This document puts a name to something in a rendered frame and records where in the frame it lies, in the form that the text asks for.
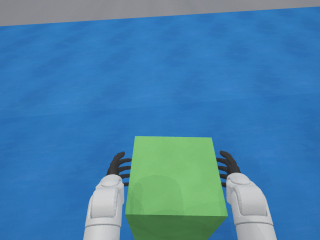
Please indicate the robot left forearm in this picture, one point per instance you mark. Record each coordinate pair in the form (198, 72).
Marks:
(104, 213)

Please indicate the right robot hand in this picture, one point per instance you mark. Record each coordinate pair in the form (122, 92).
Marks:
(231, 166)

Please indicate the carton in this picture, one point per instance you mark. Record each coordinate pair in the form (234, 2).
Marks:
(175, 190)

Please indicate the left robot hand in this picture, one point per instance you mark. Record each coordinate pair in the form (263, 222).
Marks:
(114, 168)

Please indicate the robot right forearm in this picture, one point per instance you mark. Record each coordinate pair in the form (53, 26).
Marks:
(250, 209)

